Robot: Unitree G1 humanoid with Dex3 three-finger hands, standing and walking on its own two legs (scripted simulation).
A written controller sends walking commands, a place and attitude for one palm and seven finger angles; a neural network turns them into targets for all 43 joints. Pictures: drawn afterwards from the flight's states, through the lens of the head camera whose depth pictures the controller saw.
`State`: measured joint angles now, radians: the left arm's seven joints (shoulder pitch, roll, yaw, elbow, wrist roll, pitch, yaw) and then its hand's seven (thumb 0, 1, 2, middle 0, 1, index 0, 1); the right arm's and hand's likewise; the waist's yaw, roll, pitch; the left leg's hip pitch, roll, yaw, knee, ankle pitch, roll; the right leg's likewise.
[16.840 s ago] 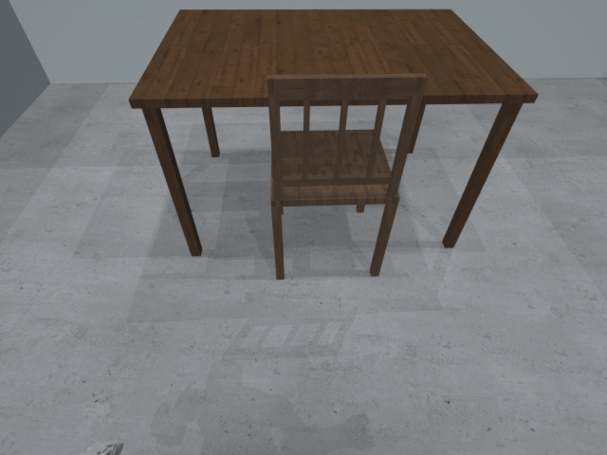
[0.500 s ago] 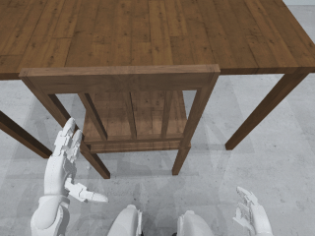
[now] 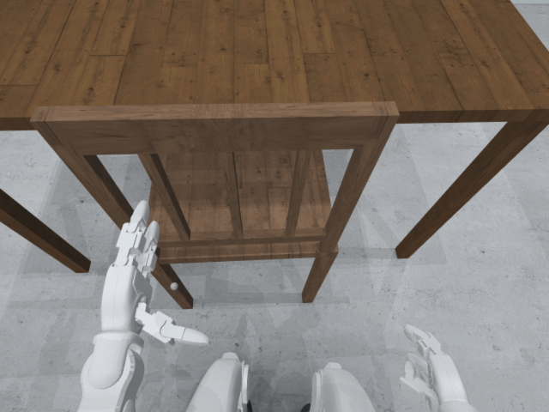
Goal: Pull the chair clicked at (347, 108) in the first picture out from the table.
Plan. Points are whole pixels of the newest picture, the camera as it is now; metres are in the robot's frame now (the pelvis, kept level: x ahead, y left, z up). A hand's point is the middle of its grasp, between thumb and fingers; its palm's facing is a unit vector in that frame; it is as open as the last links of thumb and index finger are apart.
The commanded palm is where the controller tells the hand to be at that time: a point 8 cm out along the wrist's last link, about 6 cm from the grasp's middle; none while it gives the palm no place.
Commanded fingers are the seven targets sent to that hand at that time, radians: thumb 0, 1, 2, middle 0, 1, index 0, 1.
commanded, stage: aim the fingers beside a spindle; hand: left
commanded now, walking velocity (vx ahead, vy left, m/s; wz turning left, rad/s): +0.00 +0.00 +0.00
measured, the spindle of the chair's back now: (233, 199) +0.43 +0.09 +0.00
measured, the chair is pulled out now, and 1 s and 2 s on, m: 0.00 0.00 0.00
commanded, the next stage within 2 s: none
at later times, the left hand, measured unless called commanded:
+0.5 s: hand (169, 286) +0.27 +0.15 +0.04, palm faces +0.11 -0.99 -0.02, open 16.9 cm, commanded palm +0.25 +0.21 +0.03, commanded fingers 0.00 -0.50 0.30 -0.06 -0.08 -0.06 -0.08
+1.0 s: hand (170, 286) +0.28 +0.16 +0.01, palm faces +0.10 -1.00 -0.02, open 16.9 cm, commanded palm +0.25 +0.20 +0.02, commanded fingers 0.00 -0.50 0.30 -0.06 -0.08 -0.06 -0.08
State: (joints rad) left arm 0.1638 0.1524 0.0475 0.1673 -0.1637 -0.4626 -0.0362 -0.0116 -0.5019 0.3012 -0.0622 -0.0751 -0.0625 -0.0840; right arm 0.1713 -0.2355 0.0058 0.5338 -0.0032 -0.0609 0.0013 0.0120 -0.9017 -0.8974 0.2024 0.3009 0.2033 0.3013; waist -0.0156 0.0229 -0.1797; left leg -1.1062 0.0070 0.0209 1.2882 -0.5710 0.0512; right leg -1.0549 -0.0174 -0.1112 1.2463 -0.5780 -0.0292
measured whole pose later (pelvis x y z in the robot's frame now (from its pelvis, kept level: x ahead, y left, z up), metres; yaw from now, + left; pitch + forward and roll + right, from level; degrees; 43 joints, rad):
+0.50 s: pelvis +0.00 -0.01 +0.00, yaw +0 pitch +22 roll -2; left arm 0.24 0.18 0.04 0.02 -0.16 -0.49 0.02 -0.02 -0.50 0.30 -0.07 -0.08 -0.07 -0.08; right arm 0.18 -0.22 -0.01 0.52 -0.01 -0.05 -0.02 0.01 -0.90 -0.90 0.20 0.30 0.20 0.30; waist -0.02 0.00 -0.16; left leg -1.09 0.02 0.01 1.29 -0.57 0.04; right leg -1.04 -0.01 -0.12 1.25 -0.58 -0.04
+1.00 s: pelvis +0.00 -0.01 +0.00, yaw +1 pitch +22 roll -2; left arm 0.14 0.18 0.09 0.25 -0.22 -0.41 -0.09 -0.01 -0.50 0.30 -0.06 -0.07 -0.06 -0.08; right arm 0.19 -0.25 0.02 0.54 0.03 -0.04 -0.01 0.01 -0.90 -0.90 0.20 0.30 0.20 0.30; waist -0.01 0.05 -0.19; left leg -1.09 0.01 0.01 1.27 -0.56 0.03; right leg -1.04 -0.01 -0.12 1.24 -0.58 -0.05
